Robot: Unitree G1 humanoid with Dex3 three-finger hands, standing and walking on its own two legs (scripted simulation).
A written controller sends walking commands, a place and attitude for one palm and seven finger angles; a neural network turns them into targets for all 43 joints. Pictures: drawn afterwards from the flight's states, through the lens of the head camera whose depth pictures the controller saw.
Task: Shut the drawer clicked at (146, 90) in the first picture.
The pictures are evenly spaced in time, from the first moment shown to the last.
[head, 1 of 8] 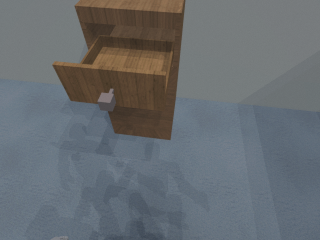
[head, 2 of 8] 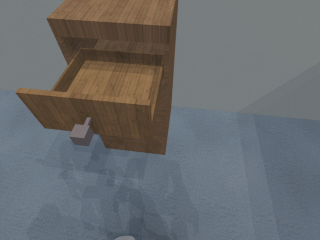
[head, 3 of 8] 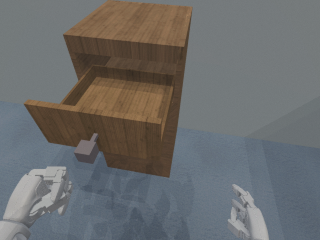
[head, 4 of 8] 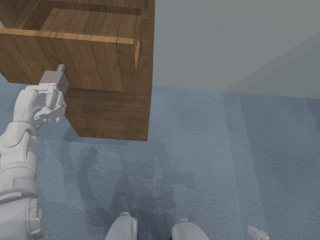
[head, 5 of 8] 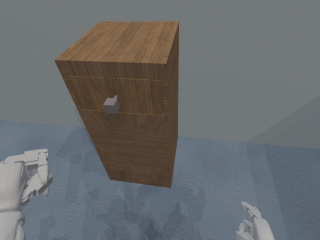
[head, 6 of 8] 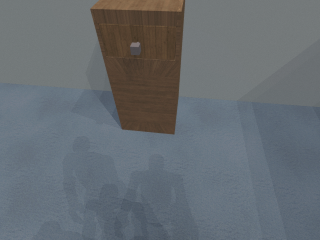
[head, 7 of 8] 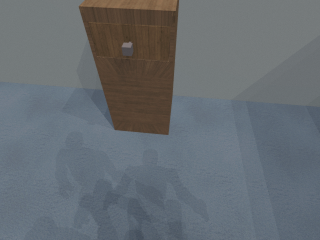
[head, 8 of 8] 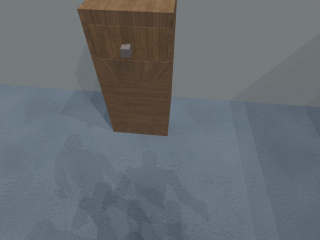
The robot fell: no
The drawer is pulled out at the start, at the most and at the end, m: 0.30 0.30 0.00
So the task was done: yes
